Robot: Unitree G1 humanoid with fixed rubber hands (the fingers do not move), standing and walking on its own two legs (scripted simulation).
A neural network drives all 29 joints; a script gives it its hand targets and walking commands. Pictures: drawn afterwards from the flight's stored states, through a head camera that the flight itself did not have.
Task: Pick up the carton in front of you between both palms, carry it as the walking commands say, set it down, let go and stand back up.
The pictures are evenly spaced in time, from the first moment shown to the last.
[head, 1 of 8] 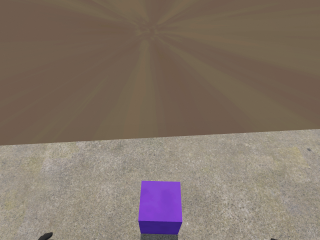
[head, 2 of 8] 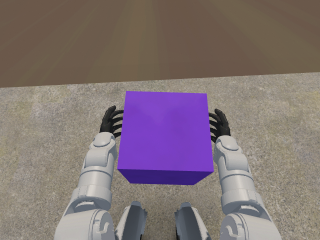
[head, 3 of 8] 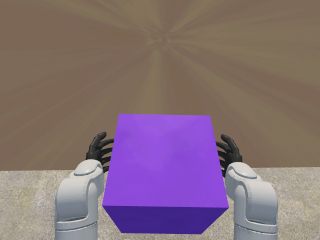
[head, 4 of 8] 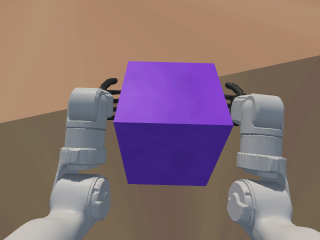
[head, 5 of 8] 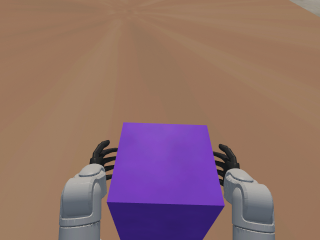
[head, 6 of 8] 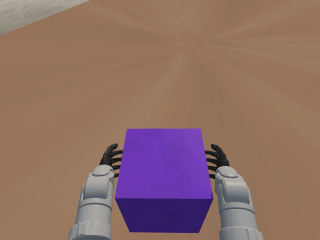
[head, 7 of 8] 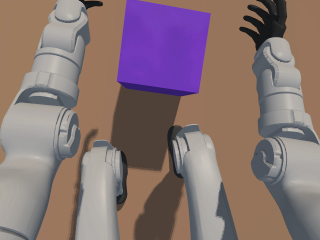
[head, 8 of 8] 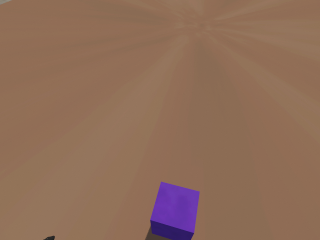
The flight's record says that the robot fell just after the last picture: no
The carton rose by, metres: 1.17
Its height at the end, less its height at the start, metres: +0.43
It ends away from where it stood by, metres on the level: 5.92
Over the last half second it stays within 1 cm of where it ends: yes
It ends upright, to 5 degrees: yes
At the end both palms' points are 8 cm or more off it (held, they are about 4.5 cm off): yes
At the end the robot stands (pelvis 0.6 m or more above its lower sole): yes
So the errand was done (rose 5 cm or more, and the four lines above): yes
